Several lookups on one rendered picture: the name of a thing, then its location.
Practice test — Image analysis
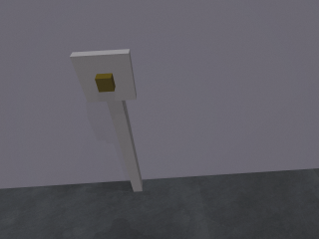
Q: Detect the panel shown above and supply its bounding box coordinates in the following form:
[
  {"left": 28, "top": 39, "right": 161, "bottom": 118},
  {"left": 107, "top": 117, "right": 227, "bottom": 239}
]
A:
[{"left": 70, "top": 49, "right": 143, "bottom": 192}]

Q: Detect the button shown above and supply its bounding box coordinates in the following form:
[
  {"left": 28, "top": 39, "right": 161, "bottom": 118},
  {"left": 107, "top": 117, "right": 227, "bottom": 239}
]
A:
[{"left": 95, "top": 73, "right": 116, "bottom": 93}]

